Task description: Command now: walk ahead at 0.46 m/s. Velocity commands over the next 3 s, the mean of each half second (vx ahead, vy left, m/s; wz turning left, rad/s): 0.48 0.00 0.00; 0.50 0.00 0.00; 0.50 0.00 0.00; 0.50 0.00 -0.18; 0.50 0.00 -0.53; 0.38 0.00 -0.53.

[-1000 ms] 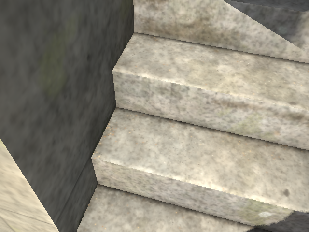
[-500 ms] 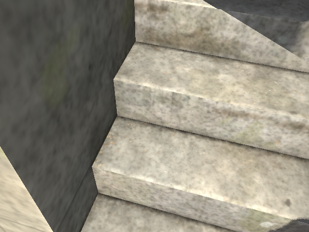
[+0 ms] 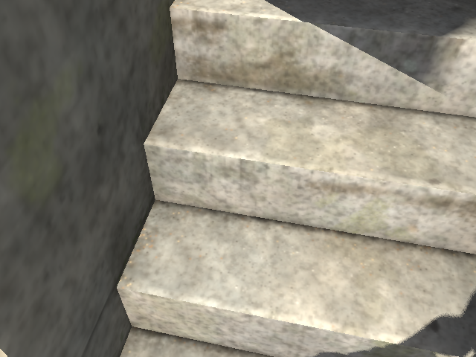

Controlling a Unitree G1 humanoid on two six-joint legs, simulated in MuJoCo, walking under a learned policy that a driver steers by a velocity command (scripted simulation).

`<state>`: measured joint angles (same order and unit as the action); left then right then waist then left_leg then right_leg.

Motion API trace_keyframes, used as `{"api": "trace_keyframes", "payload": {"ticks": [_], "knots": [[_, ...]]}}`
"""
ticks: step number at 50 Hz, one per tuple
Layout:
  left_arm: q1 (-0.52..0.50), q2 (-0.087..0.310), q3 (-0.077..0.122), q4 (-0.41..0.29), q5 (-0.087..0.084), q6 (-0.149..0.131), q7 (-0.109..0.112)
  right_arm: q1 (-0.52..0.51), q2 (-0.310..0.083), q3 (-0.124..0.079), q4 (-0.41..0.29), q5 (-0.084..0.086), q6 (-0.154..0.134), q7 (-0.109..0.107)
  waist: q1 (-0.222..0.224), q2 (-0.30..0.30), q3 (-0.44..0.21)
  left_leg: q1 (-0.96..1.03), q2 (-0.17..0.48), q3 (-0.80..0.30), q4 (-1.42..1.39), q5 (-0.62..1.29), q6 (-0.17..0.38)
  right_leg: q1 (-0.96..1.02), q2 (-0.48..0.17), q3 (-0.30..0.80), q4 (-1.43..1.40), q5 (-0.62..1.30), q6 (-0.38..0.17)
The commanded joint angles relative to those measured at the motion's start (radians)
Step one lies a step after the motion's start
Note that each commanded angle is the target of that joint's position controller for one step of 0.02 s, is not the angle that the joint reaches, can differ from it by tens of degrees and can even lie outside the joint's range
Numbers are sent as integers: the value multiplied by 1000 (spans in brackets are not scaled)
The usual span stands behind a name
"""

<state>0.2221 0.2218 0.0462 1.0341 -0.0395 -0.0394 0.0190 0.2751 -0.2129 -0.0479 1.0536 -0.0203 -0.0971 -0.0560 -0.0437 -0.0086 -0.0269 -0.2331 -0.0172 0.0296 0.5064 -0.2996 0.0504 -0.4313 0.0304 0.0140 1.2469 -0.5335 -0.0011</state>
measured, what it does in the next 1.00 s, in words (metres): climbs: right foot 0.19 m higher, then left foot 0.19 m higher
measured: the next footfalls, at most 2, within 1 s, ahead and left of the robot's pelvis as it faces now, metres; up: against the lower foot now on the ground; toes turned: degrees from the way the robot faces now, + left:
right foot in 0.32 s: +0.24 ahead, -0.26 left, +0.19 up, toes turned -5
left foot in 0.90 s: +0.60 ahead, -0.07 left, +0.38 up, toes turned +4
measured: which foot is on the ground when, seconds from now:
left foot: down 0.00-0.34, up 0.36-0.88, down 0.90-1.00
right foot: up 0.00-0.30, down 0.32-0.90, up 0.92-1.00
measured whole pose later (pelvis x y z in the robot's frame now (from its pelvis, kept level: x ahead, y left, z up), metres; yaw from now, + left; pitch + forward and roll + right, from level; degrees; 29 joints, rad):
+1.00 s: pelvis +0.45 -0.15 +0.27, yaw +0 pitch +3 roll +4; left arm 0.41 0.18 0.08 0.93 -0.02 -0.17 -0.02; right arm 0.00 -0.16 -0.04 0.75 -0.03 0.01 -0.05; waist 0.01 -0.01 0.06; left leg -0.82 -0.06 0.20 1.18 -0.41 0.14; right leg -0.41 0.04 0.19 1.46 0.04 -0.09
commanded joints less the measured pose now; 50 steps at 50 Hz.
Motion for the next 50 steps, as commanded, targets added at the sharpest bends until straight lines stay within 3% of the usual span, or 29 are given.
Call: {"api": "trace_keyframes", "payload": {"ticks": [1, 3, 6, 7, 11, 12, 13, 14, 16, 17, 18, 19, 22, 24, 25, 28, 32, 34, 38, 39, 41, 42, 43, 44, 45, 46, 47, 48, 50], "knots": [[-163, 31, 5, -131, 1, -16, -5, 173, -112, -17, 39, 8, 11, -12, -24, 45, 102, 237, 402, -433, -317, -44, 204, -584, -136, 90, 402, -106, -17], [-95, -54, -20, -125, 12, -8, -7, 158, -88, 0, 49, 2, 35, -9, 7, 103, 101, 61, 336, -305, -362, -39, 179, -530, -109, -8, 629, -78, 1], [-138, -76, -44, -196, -19, -10, 13, 216, -96, 8, 81, 18, 33, 0, 4, 117, 162, 63, 382, -267, -372, -45, 173, -815, -135, 22, 974, -109, 12], [-405, -50, -38, -367, 83, -1, 36, 176, -123, -1, 43, -48, -1, 8, -41, 123, 213, 38, 361, -246, -381, -185, 177, -928, -138, 30, 955, -115, -39], [-475, -68, -66, -582, 92, 30, 24, 183, -148, -2, 48, -5, -18, -8, -2, 127, 151, 5, 310, -147, -531, -224, 119, -829, -176, 10, 617, -74, -83], [-407, -130, -92, -610, 99, 37, 10, 126, -149, -4, 20, 4, -11, -24, 58, 156, 92, -82, 327, -118, -581, -4, 99, -592, -216, 89, 532, -41, -126], [-259, -94, -91, -563, 69, 52, 3, -17, -202, -16, -60, 18, 9, -8, 134, 79, 20, -193, 253, 57, -626, 213, 89, -255, -165, -55, 199, -46, -130], [-170, -73, -76, -518, 58, 65, 11, 11, -221, -25, -83, 31, 15, 2, 118, 128, -49, -186, 253, 65, -566, 477, 122, -37, -110, -106, 151, -58, -122], [154, 25, -12, -389, 69, 57, 21, 89, -258, -32, -78, 49, 1, 21, 245, 150, -289, 46, 256, 63, -1, 1432, 133, 197, 68, -117, -27, -64, -125], [312, 167, 32, -322, 88, 34, 39, 29, -216, -32, -145, 75, 12, 50, 301, -190, -284, -160, 97, 30, 438, 985, 60, 210, -97, 335, -462, -297, -149], [360, 318, 65, -258, 87, 35, 58, 55, -48, -7, -193, 28, 11, 83, 252, -536, -292, -358, -95, -177, 781, 107, 54, 251, -301, 891, -964, -450, -108], [266, 282, 61, -276, 69, 21, 64, 82, 75, 6, -176, -43, 17, 87, 175, -403, -201, -464, -113, -431, 1149, 117, 61, 106, -346, 981, -1039, -663, -26], [-81, 29, 0, -219, 70, -2, 34, 55, 135, 27, -237, -78, 35, 64, -60, -130, 79, -680, -19, -211, 1285, 402, 62, -175, -277, 552, -687, -430, -41], [-7, -85, -27, -119, 78, -22, 12, 48, 138, 29, -235, -53, 73, 60, -64, -44, 57, -680, -42, -169, 1344, 470, 46, -192, -222, 295, -588, -149, -57], [58, -98, -29, -77, 79, -36, 5, -5, 153, 34, -266, -30, 77, 51, -25, -116, 67, -796, -75, -165, 1496, 381, 48, -111, -235, 276, -645, -6, -86], [138, -50, -16, -18, 46, -63, -16, -140, 155, 53, -367, -29, 95, 39, -24, -55, 115, -914, -51, -175, 1396, 262, 45, -53, -216, 181, -789, 130, -83], [240, -8, -16, -9, 27, -97, 31, -129, 105, 35, -333, -7, 118, 37, 23, -38, 44, -935, -70, -117, 1451, 301, 8, 109, -269, 170, -856, 308, -161], [339, 48, 0, 11, 36, -117, 23, -272, 152, 50, -397, -17, 111, 13, 71, -81, 96, -1276, -72, -171, 1759, 72, 49, 355, -329, 239, -925, 239, -197], [445, -1, -12, 22, 68, -117, 33, -549, 170, 72, -539, -40, 96, 41, 122, -13, 205, -1471, -14, -75, 1646, -132, 87, 512, -314, 183, -1055, 235, -156], [443, 8, -10, 28, 43, -102, 38, -592, 188, 95, -585, -27, 101, 59, 99, -8, 214, -1354, 33, 8, 1454, -158, 90, 424, -267, 116, -1141, 214, -123], [451, 29, -4, 10, 18, -91, 68, -566, 136, 98, -596, -15, 120, 59, 117, -10, 174, -1017, 61, 191, 1081, -128, 83, 330, -211, 30, -1269, 602, -158], [396, 62, 2, 9, -15, -90, 83, -555, 185, 125, -580, 43, 125, 52, 92, -41, 124, -608, 49, 208, 755, -173, 123, 192, -191, -23, -1300, 930, -165], [428, 131, 10, -28, -8, -97, 79, -414, 160, 101, -516, 74, 129, 46, 82, -75, -51, -340, -71, 287, 763, -240, 126, 245, -243, -50, -1123, 1639, -184], [403, 204, 35, -33, -15, -126, 58, -163, 94, 66, -435, 63, 146, 30, -40, -147, -225, -174, -102, 257, 770, -180, 154, 331, -315, -34, -883, 2081, -179], [326, 271, 62, -55, -55, -155, 13, 25, 16, 34, -393, 14, 154, 25, -162, -176, -359, -18, -114, 153, 591, -174, 169, 390, -328, -26, -636, 2158, -172], [322, 250, 64, -98, -66, -175, -36, 67, -80, -15, -350, -5, 152, 11, -164, -82, -408, 144, -41, -120, 418, -350, 217, 165, -215, 21, -374, 1956, -157], [213, 157, 54, -145, -52, -192, -79, 127, -161, -57, -323, -54, 149, -7, -212, 122, -385, 182, 218, -730, -19, -502, 353, -81, 36, 89, 148, 1148, -114], [118, 71, 58, -191, 14, -198, -78, 86, -173, -73, -281, -44, 127, -12, -175, 99, -431, 144, 291, -1033, -219, -539, 322, -168, 145, 282, 641, 591, -101], [37, -84, 24, -333, 78, -145, -38, -99, -66, -52, -224, 0, 72, -8, 19, -45, -157, -124, 270, -790, -112, -523, 242, -366, 84, 227, 854, 651, -110]]}}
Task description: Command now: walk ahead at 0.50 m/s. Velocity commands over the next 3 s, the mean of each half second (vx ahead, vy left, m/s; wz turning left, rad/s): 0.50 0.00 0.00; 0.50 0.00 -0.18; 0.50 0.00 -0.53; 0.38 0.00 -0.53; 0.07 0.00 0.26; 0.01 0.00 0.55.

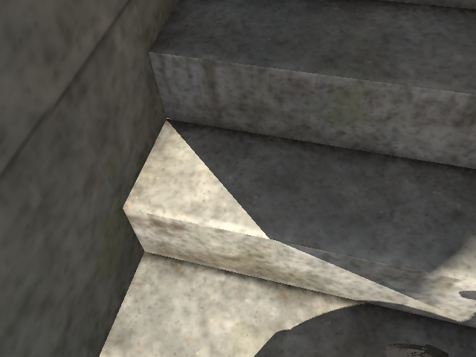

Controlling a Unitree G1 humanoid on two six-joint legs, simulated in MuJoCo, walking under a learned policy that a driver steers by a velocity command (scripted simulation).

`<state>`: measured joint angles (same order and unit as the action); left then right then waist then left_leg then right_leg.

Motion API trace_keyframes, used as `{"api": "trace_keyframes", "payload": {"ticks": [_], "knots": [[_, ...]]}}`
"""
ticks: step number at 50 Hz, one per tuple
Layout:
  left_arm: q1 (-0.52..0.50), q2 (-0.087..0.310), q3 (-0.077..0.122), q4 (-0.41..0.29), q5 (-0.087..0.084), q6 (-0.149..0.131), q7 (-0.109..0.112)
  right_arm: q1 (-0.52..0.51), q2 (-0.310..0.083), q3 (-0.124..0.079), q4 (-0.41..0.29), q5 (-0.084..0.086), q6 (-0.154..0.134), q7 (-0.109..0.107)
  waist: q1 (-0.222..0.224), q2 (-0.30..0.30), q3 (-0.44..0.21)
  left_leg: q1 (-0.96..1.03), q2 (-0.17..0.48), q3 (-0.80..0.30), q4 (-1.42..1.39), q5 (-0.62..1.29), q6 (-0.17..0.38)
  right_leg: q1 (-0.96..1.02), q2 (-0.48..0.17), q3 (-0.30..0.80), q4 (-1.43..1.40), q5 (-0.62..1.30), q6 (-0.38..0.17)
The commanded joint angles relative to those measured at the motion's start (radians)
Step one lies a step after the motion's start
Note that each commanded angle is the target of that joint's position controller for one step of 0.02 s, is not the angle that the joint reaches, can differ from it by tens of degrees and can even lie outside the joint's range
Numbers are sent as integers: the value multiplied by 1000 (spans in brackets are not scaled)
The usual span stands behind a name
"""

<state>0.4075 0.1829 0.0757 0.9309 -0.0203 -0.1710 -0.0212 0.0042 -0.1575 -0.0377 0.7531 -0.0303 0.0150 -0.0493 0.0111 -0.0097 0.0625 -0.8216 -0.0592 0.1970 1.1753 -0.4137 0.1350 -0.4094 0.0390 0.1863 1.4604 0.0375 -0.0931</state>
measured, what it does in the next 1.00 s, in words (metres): climbs: right foot 0.19 m higher, then left foot 0.19 m higher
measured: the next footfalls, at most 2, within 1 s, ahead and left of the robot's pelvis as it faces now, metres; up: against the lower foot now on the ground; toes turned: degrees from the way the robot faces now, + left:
right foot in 0.36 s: +0.33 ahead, -0.13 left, +0.19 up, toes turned +0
left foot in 0.80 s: +0.65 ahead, +0.11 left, +0.38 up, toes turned +4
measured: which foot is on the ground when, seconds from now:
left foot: down 0.00-0.40, up 0.42-0.78, down 0.80-1.00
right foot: up 0.00-0.34, down 0.36-0.82, up 0.84-1.00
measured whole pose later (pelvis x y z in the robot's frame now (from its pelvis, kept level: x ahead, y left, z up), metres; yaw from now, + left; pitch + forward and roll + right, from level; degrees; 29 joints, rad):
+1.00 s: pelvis +0.55 +0.02 +0.45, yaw -7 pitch +9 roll +5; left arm 0.30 0.19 0.02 1.02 -0.02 -0.01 -0.06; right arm 0.19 -0.15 -0.01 1.05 -0.04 -0.04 0.08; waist -0.02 -0.08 -0.20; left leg -0.62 0.00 0.25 0.77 -0.29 0.08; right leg -1.09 -0.05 0.13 2.00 0.04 -0.17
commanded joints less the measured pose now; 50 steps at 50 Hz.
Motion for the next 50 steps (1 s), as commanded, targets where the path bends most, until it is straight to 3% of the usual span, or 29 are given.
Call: {"api": "trace_keyframes", "payload": {"ticks": [1, 3, 4, 5, 7, 10, 13, 15, 16, 17, 18, 19, 20, 21, 22, 24, 27, 29, 32, 34, 37, 38, 40, 41, 42, 43, 45, 47, 50], "knots": [[-166, -98, -31, -274, 78, 4, 23, 174, -34, -37, 124, -4, -67, -12, 18, -71, -136, 371, 278, -793, -738, -216, 132, -466, 79, 49, 686, 78, -29], [-157, -126, -66, -286, 67, 31, 51, 248, 0, -25, 199, -26, -103, -1, 41, -55, -53, 377, 249, -541, -735, 127, 98, -639, 68, 55, 794, -41, -22], [-109, -18, -63, -232, -5, 142, -59, 247, 112, 57, 224, -84, -87, 138, 55, -47, -57, 403, 267, -610, -744, 325, 167, -896, 78, 201, 830, 29, -178], [-105, 28, -48, -233, 13, 169, -77, 278, 82, 45, 231, -61, -97, 166, 89, -25, -55, 418, 256, -504, -788, 359, 147, -919, 46, 143, 766, -2, -203], [-164, -21, -73, -257, 51, 175, -87, 306, 28, 32, 283, -31, -101, 156, 140, 77, -84, 424, 240, -439, -855, 112, 155, -1092, 41, 30, 1007, -270, -216], [-394, -4, -98, -337, 18, 180, -65, 350, -56, 34, 298, -122, -93, 163, 128, 41, -158, 291, 164, -284, -898, 123, 89, -1016, -50, -138, 730, -55, -195], [-556, 44, -97, -349, 2, 241, -67, 287, -123, 29, 246, -63, -42, 202, 95, 141, -185, 72, 188, -250, -1136, 267, 168, -639, -80, -292, 414, -150, -127], [-448, 51, -90, -277, 28, 243, -96, 284, -236, 27, 223, -1, -71, 215, 140, 147, -292, 263, 283, -223, -1013, 1429, 246, -445, 1, -380, 238, -193, -44], [-399, -131, -127, -204, 52, 172, 11, 399, -253, -37, 175, 66, -125, 24, 31, -39, -313, 577, 226, -51, -950, 1421, 114, -289, -3, -516, -25, -431, -43], [-402, 28, -117, -287, 39, 227, -48, 406, -308, 6, 277, 9, -116, 164, 135, 300, -391, 683, 407, -292, -875, 2169, 288, -405, 83, -392, -152, -459, 0], [-242, 104, -92, -255, 19, 227, -42, 303, -308, -35, 257, 10, -111, 213, 160, 267, -348, 953, 382, -234, -670, 2283, 281, -423, 100, -378, -476, -381, 0], [42, 162, -70, -132, 33, 245, -25, 367, -209, -18, 314, -55, -98, 244, 163, 127, -534, 723, 330, -210, -354, 2236, 266, -64, 41, -148, -506, -79, -102], [8, 82, -57, -102, 92, 187, 32, 369, -213, -48, 127, 27, -173, 112, 145, -93, -578, 583, 167, -151, -153, 1497, 98, 159, -23, 68, -625, -620, -194], [327, 203, -51, 16, 67, 218, -12, 373, 19, 21, 347, -77, -101, 252, 218, -299, -387, -44, 2, -363, 447, 553, 70, 171, -234, 676, -967, -296, -393], [320, 180, -34, 68, 62, 195, -32, 234, 17, 17, 237, -14, -77, 248, 192, -196, -128, -530, -57, -503, 839, 444, 129, 259, -251, 684, -974, -750, -246], [91, 30, -55, 98, 24, 152, -73, 205, -37, 2, 205, -21, -81, 174, 63, -25, -134, -681, -39, -520, 933, 342, 131, 233, -233, 475, -926, -515, -201], [-189, -123, -95, 122, 60, 94, -73, 161, 24, 38, 139, -23, -70, 111, -136, 80, -141, -514, 84, -314, 808, 304, 126, -56, -150, 73, -1020, -391, -104], [-283, -49, -82, 57, 74, 49, -68, 83, -5, 27, 80, 33, -69, 104, -124, 29, -93, -250, 98, -178, 727, 195, 58, -337, -96, -101, -1150, -277, -80], [86, 31, -73, 196, 93, 53, -19, -20, 53, 77, 20, 23, -64, 92, -11, -32, -55, -730, 116, -234, 953, 34, 66, 146, -238, 46, -1149, -148, -134], [293, 69, -72, 262, 134, 71, -39, -230, -16, 77, -101, 25, -61, 96, 36, -26, -159, -849, 147, -173, 706, 96, 78, 406, -261, 56, -1108, 197, -105], [221, 161, -25, 179, -1, 80, -122, -471, 24, 107, -198, 20, 6, 121, -13, -173, -240, -40, 67, 64, 252, -108, -14, -114, -252, -3, -1356, 731, -226], [250, 195, -18, 188, 16, 75, -139, -322, 61, 111, -162, 34, -3, 139, -69, -223, -281, 63, 13, 70, 286, 146, -30, -20, -298, -28, -1288, 1282, -255], [182, 209, 21, 183, -2, 59, -145, 22, -75, 52, -31, -2, 1, 108, -180, -169, -415, 238, -46, -47, -49, 190, 5, 238, -287, -89, -981, 1681, -186], [225, 131, 2, 181, 27, 57, -145, 214, -152, 20, 58, -19, 16, 102, -197, -4, -537, 570, 62, -231, -158, 387, 74, -15, -209, -93, -717, 1394, -143], [234, 47, -29, 145, 85, 78, -184, 461, -235, -5, 151, -27, 38, 99, -229, 275, -624, 887, 260, -715, -503, 262, 224, -377, -56, -26, -418, 447, -111], [165, 37, -15, 180, 49, 116, -187, 473, -165, -4, 153, -48, 44, 106, -244, 280, -534, 713, 377, -1039, -789, -136, 263, -462, 2, 108, 155, 77, -45], [36, -53, -46, 156, 12, 121, -124, 323, -111, 3, 252, 12, -16, 94, -143, 98, -286, 492, 387, -876, -758, -251, 157, -750, -102, 22, 546, 40, -42], [-60, -133, -85, 94, -1, 137, -52, 190, 124, 71, 285, -5, -42, 129, -26, -111, -225, 412, 387, -623, -769, 39, 114, -876, -111, 25, 722, 49, -94], [-95, -149, -114, 3, -26, 188, -34, 107, 162, 75, 290, -10, -103, 168, 76, -69, -207, 331, 283, -169, -810, 324, -26, -850, -176, -23, 589, -153, -75]]}}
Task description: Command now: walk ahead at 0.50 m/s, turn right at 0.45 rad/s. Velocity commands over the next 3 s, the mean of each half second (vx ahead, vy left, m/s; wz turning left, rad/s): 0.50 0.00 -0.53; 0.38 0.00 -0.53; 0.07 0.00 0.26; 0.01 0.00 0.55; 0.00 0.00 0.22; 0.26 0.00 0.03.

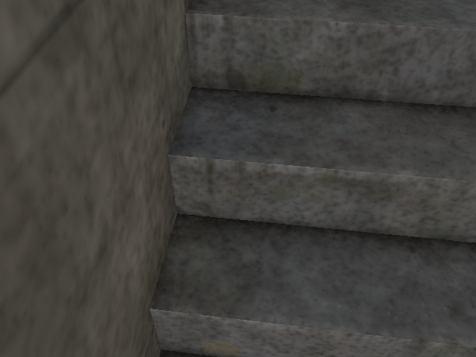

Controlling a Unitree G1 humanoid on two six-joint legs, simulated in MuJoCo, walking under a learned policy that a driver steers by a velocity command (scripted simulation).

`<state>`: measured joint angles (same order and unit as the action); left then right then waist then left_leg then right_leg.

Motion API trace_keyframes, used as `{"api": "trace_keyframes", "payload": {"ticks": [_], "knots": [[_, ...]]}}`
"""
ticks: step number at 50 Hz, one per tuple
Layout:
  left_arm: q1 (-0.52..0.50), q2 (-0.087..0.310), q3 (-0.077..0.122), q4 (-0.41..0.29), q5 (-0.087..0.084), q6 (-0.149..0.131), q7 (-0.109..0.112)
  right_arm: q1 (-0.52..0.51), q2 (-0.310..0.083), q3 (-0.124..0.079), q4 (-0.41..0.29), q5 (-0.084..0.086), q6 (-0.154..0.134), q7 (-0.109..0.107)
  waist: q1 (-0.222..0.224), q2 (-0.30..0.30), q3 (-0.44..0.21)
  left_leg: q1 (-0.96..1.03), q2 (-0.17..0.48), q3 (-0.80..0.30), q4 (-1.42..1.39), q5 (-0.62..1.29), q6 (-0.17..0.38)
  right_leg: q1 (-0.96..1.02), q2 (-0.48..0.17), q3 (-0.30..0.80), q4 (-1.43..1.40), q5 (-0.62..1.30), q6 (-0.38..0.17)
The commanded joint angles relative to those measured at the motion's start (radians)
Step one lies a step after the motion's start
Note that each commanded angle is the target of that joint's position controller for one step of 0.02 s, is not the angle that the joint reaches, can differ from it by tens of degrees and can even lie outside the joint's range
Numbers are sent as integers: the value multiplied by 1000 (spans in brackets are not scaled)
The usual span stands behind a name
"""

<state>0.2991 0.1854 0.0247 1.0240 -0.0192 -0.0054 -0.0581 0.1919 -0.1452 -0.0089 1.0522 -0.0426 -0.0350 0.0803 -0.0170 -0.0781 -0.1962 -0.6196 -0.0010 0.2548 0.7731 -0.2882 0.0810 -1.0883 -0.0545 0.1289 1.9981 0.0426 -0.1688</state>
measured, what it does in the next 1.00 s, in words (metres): climbs, turning right: right foot 0.19 m higher, then left foot 0.19 m higher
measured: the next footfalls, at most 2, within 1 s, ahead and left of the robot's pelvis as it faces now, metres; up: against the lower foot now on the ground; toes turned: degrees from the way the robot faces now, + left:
right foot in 0.44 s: +0.32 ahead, -0.20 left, +0.19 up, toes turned -18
left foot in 0.84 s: +0.59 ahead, -0.13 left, +0.38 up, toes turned -28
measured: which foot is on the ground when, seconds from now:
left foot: down 0.00-0.46, up 0.48-0.82, down 0.84-1.00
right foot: up 0.00-0.42, down 0.44-0.86, up 0.88-1.00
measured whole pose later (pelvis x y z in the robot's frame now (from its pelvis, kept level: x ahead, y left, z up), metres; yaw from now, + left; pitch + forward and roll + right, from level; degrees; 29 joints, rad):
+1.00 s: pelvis +0.47 -0.21 +0.39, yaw -32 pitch +4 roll +3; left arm 0.16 0.28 0.05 0.89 0.04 -0.05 -0.12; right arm 0.33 -0.22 -0.02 0.90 -0.02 -0.03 0.04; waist -0.05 -0.05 -0.15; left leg -0.47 0.00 0.10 0.77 -0.37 0.03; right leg -0.91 0.06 0.13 1.83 -0.26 -0.20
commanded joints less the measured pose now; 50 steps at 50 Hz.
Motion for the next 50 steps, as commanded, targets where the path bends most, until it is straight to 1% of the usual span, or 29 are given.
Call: {"api": "trace_keyframes", "payload": {"ticks": [1, 3, 6, 8, 13, 16, 21, 22, 23, 24, 25, 26, 27, 28, 30, 31, 33, 35, 36, 37, 39, 41, 42, 43, 44, 45, 46, 48, 50], "knots": [[-3, -121, -59, -125, -48, 31, -1, -143, 71, 24, -51, -3, -63, 25, 110, 61, 63, 42, 229, -148, -462, 165, 40, -123, -76, -34, 48, -260, 29], [-95, -87, -41, -137, -51, 44, -15, -9, -12, 8, 30, -52, -54, 12, 59, 177, 93, 172, 307, -218, -518, -18, 94, -396, -40, -32, 495, -373, -25], [-177, -143, -79, -152, -30, 19, 19, 164, 16, 25, 130, -132, -57, 46, 45, 78, 147, 367, 305, -191, -573, -123, 82, -649, -50, 1, 378, -228, -155], [-206, -5, -51, -172, -9, 41, 8, 202, -45, 32, 92, -78, -60, 57, 51, 154, 108, 341, 295, -155, -607, -166, 102, -620, -90, -85, 237, -108, -78], [-324, -59, -103, -228, 16, 79, -43, 435, -77, 52, 163, -104, -52, 43, -7, 197, 155, 610, 391, -143, -699, -37, 118, -873, -160, -159, 285, -147, -94], [-397, -17, -104, -262, 23, 72, -65, 348, -46, 64, 125, -99, -60, 44, 36, 155, 118, 445, 303, 67, -715, 412, 97, -434, -168, -281, 64, -138, -136], [-301, 51, -94, -341, 53, 108, -97, 242, -347, -21, 59, 10, -68, 32, 195, 413, -61, 739, 312, 51, -462, 1866, 176, 223, 143, -462, -760, -390, -34], [-167, 96, -77, -329, 28, 92, -64, 246, -334, -30, 57, -33, -67, 53, 238, 430, -59, 745, 331, -1, -288, 2003, 200, 417, 191, -424, -1035, -376, -41], [-156, 63, -34, -328, 100, 51, -2, 178, -324, -63, -94, 98, -104, -91, 179, 224, -160, 616, 342, 24, 143, 1877, 90, 697, 259, -165, -978, -850, -37], [-144, 158, -11, -324, 92, 36, 43, 184, -254, -57, -153, 60, -145, -117, 150, 71, -212, 296, 307, -74, 419, 781, 8, 880, 23, 227, -1171, -388, -35], [-54, 253, 41, -281, 82, 43, 77, 59, -156, -44, -232, 67, -148, -100, 199, -166, -148, -219, 33, -168, 958, 183, -80, 1055, -99, 677, -1507, -118, -133], [526, 355, 54, -58, 51, -3, 11, 281, -134, -70, -130, -15, -82, 49, 264, -185, -177, -426, -168, -573, 1291, 322, 9, 1220, -157, 687, -1554, 239, -170], [503, 333, 71, 41, 33, -53, -21, 155, -119, -73, -189, -12, -94, 84, 207, -195, 60, -721, -172, -517, 1633, 222, 50, 1183, -147, 501, -1389, 523, -129], [424, 271, 65, 40, 20, -70, -31, 79, -93, -73, -195, -36, -96, 91, 176, -136, 88, -849, -136, -491, 1751, 156, 97, 1138, -132, 419, -1323, 480, -123], [230, 44, -5, 107, 79, -73, -60, -84, 13, 0, -312, -31, -54, 38, -14, 100, 157, -947, 8, -439, 1753, 155, 197, 908, -133, 339, -1415, -8, -97], [73, -28, -33, 84, 100, -70, -64, -66, -8, 15, -316, -12, -26, 19, -103, 161, 212, -872, 56, -446, 1696, 201, 223, 692, -115, 289, -1507, -204, -18], [-2, 31, -26, 93, 129, -67, -55, -69, -13, 38, -355, 10, -2, 25, -175, 75, 246, -883, 23, -385, 1829, 152, 241, 451, -28, 207, -1642, -399, 9], [46, 119, -17, 103, 176, -89, -61, -243, -53, 50, -470, 37, 11, 20, -163, 156, 232, -655, 76, -285, 1476, 374, 223, 285, 63, 10, -1678, -298, 74], [33, 154, -2, 81, 159, -101, -63, -395, -123, 45, -557, 100, 33, 11, -122, 157, 203, -470, 86, -229, 1234, 334, 156, 180, 80, -44, -1797, -102, 44], [59, 156, -23, 78, 155, -93, -74, -432, -92, 64, -583, 98, 54, 10, -118, 72, 140, -293, 63, -160, 1163, 296, 109, 157, 33, -10, -1878, 235, -43], [98, 243, -23, 56, 63, -107, -91, -247, -168, 28, -533, 108, 83, 6, -185, -35, -34, -13, -69, -70, 970, 266, 31, 311, -15, -7, -1739, 1373, -68], [76, 309, 0, -28, -6, -121, -90, -73, -197, 4, -484, 53, 114, -29, -136, -72, -86, 22, -135, -75, 406, -9, -48, 750, -159, 104, -1577, 1818, -106], [108, 274, 8, 2, 29, -92, -104, 101, -205, -4, -448, 49, 116, -60, -164, -33, -113, 168, -130, -181, 117, 18, -16, 851, -127, 102, -1365, 1884, -91], [-24, 231, 13, -35, 70, -69, -112, 532, -198, -15, -318, 34, 119, -88, -310, 63, -296, 546, 21, -443, -51, 350, 84, 791, -104, 76, -989, 1590, -23], [74, 95, 5, 18, 98, -75, -139, 596, -245, -11, -239, 6, 112, -55, -201, 561, -304, 603, 349, -994, -111, 909, 415, 448, 157, 62, -259, -4, 108], [24, 63, -2, -74, 42, -65, -142, 397, -240, -26, -280, -20, 71, -54, -110, 227, -72, 461, 344, -1011, -225, 501, 331, 113, 170, 125, 58, -66, 5], [-45, 15, 0, -112, 30, -73, -119, 268, -179, -22, -240, 20, 43, -41, -74, 196, 157, 366, 292, -819, -270, 73, 253, -100, 130, 85, 165, -208, -44], [-58, 20, 12, -173, 66, -53, -52, 48, 54, 32, -194, 34, -22, -18, 39, -21, 168, 251, 224, -539, -318, 48, 186, -73, 92, 113, -43, -393, -83], [-99, -6, -6, -228, 44, -35, -28, -61, 70, 40, -193, 20, -64, -51, 120, -49, 164, 93, 168, -370, -415, -4, 68, 135, -3, 2, -322, -482, 14]]}}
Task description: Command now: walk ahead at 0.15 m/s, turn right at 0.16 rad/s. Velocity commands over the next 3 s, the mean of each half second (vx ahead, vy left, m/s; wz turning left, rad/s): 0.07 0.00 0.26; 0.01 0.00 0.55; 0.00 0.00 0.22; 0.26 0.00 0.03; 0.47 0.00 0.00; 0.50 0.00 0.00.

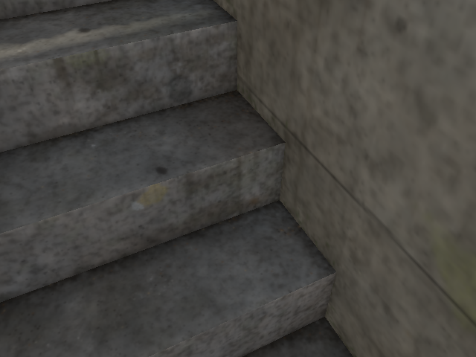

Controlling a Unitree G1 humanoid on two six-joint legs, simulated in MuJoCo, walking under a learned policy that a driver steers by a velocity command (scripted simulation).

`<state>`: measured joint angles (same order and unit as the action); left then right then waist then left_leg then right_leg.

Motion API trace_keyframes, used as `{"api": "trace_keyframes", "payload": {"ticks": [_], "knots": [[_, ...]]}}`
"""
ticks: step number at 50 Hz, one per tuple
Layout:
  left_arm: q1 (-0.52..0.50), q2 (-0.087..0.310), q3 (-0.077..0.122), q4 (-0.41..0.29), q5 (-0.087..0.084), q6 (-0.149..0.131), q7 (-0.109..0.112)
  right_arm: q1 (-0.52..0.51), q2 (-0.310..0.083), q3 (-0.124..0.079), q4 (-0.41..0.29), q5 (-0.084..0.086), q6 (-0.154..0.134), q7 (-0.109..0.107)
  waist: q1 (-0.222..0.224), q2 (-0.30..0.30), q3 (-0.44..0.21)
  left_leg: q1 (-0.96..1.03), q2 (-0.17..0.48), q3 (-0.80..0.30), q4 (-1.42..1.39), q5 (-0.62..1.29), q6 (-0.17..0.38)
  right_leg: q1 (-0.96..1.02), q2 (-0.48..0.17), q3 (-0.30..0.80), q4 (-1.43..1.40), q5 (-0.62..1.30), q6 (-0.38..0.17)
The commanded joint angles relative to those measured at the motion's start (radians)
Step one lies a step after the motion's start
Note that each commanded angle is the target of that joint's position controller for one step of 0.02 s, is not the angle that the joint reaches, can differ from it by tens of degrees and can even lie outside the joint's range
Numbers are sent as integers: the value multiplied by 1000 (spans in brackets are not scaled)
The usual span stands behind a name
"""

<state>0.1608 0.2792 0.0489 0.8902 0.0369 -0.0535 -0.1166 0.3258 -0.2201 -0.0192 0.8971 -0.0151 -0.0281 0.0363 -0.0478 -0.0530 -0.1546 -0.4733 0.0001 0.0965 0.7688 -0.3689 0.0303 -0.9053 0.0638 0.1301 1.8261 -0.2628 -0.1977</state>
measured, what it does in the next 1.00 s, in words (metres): climbs, turning left: right foot, then left foot 0.19 m higher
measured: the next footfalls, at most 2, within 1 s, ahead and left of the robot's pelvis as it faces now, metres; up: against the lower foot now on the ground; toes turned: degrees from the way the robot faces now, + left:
right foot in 0.22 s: +0.19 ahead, -0.16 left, +0.00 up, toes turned -2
left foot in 0.72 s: +0.22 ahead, +0.23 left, +0.19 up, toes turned +24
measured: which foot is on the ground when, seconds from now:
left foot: down 0.00-0.24, up 0.26-0.70, down 0.72-1.00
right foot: up 0.00-0.20, down 0.22-0.74, up 0.76-1.00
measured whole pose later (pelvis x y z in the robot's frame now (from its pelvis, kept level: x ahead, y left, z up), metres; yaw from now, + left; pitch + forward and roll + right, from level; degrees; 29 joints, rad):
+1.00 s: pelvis +0.17 +0.10 +0.12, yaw +29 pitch +8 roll +0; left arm 0.01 0.28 0.06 0.79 -0.02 -0.05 0.03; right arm 0.23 -0.19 0.00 0.80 0.04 -0.07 0.04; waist -0.12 -0.02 -0.11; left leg -0.88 -0.12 -0.05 1.24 -0.50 0.05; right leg -0.93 0.03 0.15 1.79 -0.23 0.10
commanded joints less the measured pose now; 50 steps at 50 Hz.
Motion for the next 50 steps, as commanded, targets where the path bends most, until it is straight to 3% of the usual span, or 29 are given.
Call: {"api": "trace_keyframes", "payload": {"ticks": [1, 2, 3, 5, 6, 7, 10, 11, 12, 13, 14, 15, 16, 17, 19, 24, 28, 32, 33, 34, 36, 37, 38, 39, 40, 41, 43, 46, 50], "knots": [[65, -93, -37, -76, -25, 16, 17, -197, 122, 53, -49, -9, -85, -12, 151, -8, 118, -99, 112, -140, -405, 89, 67, 23, -134, -38, -202, -87, 92], [99, -64, -43, -70, -35, 14, -13, -314, 81, 51, -108, 1, -97, 5, 198, -30, 104, -306, 33, -29, -378, 107, -12, 265, -164, -93, -331, -7, 149], [122, -181, -52, -78, -20, 54, 98, -142, 13, 10, 17, -5, -100, -111, 184, 52, 256, -338, 130, -81, -454, 266, 113, 350, -126, -162, -552, 131, 153], [157, -142, -47, -47, -40, 61, 154, -48, -44, -1, 28, -13, -95, -155, 129, 120, 203, -185, 140, -106, -476, 477, 153, 493, -126, -155, -730, 175, 167], [-74, -10, -24, -190, -15, 36, 64, -308, -195, -37, -167, 17, -94, -61, 167, 255, 17, -216, 53, -62, -379, 301, 73, 586, -98, -208, -619, 205, 243], [-107, 51, 9, -199, -4, 29, 50, -377, -239, -64, -223, 28, -94, -12, 159, 186, 0, -135, 80, -76, -349, 337, 76, 577, -90, -217, -689, 158, 269], [-177, -19, -5, -260, -9, 12, 118, -33, -167, -81, -151, 69, -60, -11, 74, 112, 86, 269, 256, -301, -186, 709, 178, 400, -89, -253, -1275, 173, 224], [-89, -13, 6, -238, -34, -1, 144, 101, -137, -89, -124, 43, -46, 0, 57, 115, -16, 312, 263, -323, -115, 755, 160, 552, -101, -195, -1339, 277, 164], [4, 80, 40, -225, -30, -18, 151, 233, -7, -69, -108, 2, -42, 0, 10, -25, -204, 279, 154, -199, 193, 637, 66, 803, -223, -98, -1243, 800, -20], [15, 211, 80, -245, -42, -32, 143, 372, 113, -29, -131, -38, -50, -1, -39, -297, -357, -64, 20, -145, 483, -134, -44, 1087, -462, 181, -1258, 1295, -311], [163, 208, 110, -231, -35, -29, 134, 192, -13, -74, -166, 4, -45, 4, 123, -333, -165, -410, -95, -175, 1113, -390, -112, 1049, -560, 403, -1343, 1249, -378], [252, 196, 93, -157, 2, -29, 127, 84, -31, -77, -175, 33, -50, -3, 154, -138, -96, -663, -69, -224, 1567, -314, -84, 1023, -548, 344, -1346, 937, -286], [212, 129, 69, -121, 22, -25, 117, 29, 8, -65, -174, 56, -48, -6, 135, -90, 15, -815, -43, -235, 1726, -255, -26, 936, -537, 265, -1413, 677, -225], [105, -2, 21, -120, 28, -24, 105, -63, 24, -61, -199, 57, -37, -19, 90, 2, 70, -814, -13, -260, 1608, -213, 22, 820, -518, 174, -1485, 498, -175], [3, -80, -15, -95, -5, -36, 105, -157, 24, -27, -305, 36, -5, -27, 19, 51, 56, -730, 46, -325, 1409, -379, 71, 654, -449, 42, -1532, 268, -38], [19, 84, 35, -21, 84, -67, 119, -232, 57, 34, -359, 28, 66, 7, -2, 85, -15, -993, 57, -267, 1543, -272, 56, 782, -451, -111, -1586, 231, -33], [155, 131, 46, 13, 101, -41, 81, -266, 19, 60, -368, -9, 76, 4, 11, -15, -1, -1094, 128, -245, 1283, -98, 72, 759, -464, -105, -1681, -184, -18], [94, 191, 87, -37, 52, -38, 48, -302, 2, 70, -328, 5, 95, 45, 23, -83, 16, -722, 104, -120, 917, -331, 48, 644, -530, -195, -1786, -218, 13], [49, 202, 99, -78, 21, -54, 60, -284, 31, 68, -304, 3, 71, 64, 21, -100, 24, -624, 54, -47, 942, -335, 25, 652, -493, -277, -1756, -100, 37], [19, 232, 111, -108, 32, -66, 65, -280, 17, 60, -284, 15, 42, 71, 31, -70, 24, -574, 27, -43, 852, -289, 39, 694, -485, -305, -1736, -65, 34], [30, 174, 102, -115, -3, -54, 67, -255, 17, 59, -268, 32, 16, 71, 14, -71, 31, -437, -11, -69, 572, -179, 107, 760, -421, -334, -1614, 65, 70], [58, 85, 77, -123, -23, -45, 64, -185, -5, 40, -232, 30, -1, 63, 19, -22, -4, -281, -33, -212, 448, -28, 164, 693, -339, -394, -1393, 170, 140], [15, 26, 57, -200, -30, -39, 79, -94, -128, 15, -233, 38, -8, 50, -1, 235, -80, -69, 117, -709, 171, 44, 314, 356, -177, -393, -1135, -30, 233], [-107, 31, 56, -256, -37, -18, 95, 141, -257, -38, -193, 5, -9, 34, -131, 372, -214, 164, 196, -1040, -139, -130, 303, 155, -126, -147, -805, -210, 285], [-115, 25, 68, -258, -64, -5, 79, 113, -334, -70, -181, 11, -39, 38, -115, 476, -194, 131, 183, -1061, -190, -29, 254, 76, -44, 60, -458, -43, 268], [-58, 41, 80, -202, -93, -12, 73, 44, -301, -75, -201, 22, -52, 55, -104, 490, -143, 29, 155, -977, -163, -2, 235, 52, 15, 209, -184, -6, 252], [-7, 9, 52, -146, -72, -48, 98, -164, -199, -56, -223, 77, -52, 51, -1, 352, -75, -121, 104, -802, 29, 93, 283, -59, -34, 132, 124, -6, 216], [-30, 103, 50, -124, -64, -26, 141, -219, -62, -4, -209, 69, -43, 27, 16, 119, -103, -144, 136, -931, -20, -43, 277, -118, -74, 126, 110, -29, 253], [-109, 114, 35, -159, -66, 9, 173, -244, -35, 11, -197, 54, -82, -12, 31, 155, -86, -161, 48, -688, 9, -22, 215, -100, -107, 71, -119, 31, 342]]}}
Over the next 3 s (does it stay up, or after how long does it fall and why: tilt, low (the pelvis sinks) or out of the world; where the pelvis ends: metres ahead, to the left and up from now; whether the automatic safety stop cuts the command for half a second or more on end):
stays up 0.69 0.43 0.56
